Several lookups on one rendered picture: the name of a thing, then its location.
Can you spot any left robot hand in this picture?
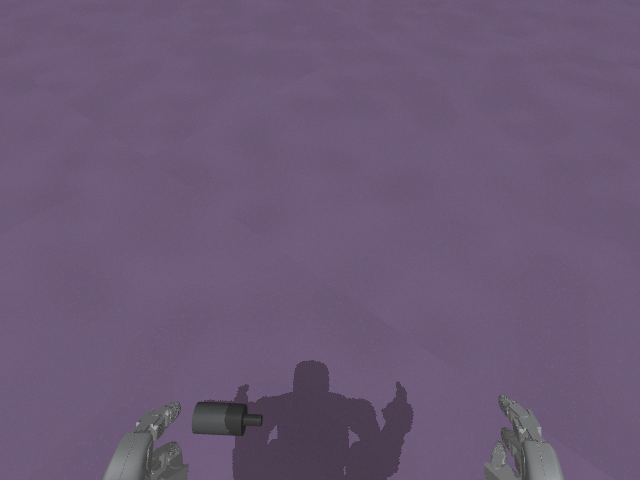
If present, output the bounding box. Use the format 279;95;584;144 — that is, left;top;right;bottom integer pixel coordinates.
102;402;189;480

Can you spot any bottle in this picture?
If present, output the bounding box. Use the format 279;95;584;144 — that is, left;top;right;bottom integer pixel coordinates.
192;402;263;436

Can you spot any right robot hand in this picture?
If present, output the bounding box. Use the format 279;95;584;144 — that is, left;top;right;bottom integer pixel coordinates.
484;394;564;480

